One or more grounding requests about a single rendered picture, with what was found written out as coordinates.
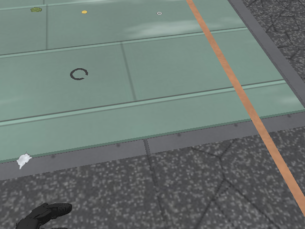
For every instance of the left robot hand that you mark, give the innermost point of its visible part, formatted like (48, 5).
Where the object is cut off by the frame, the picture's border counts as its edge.
(42, 214)

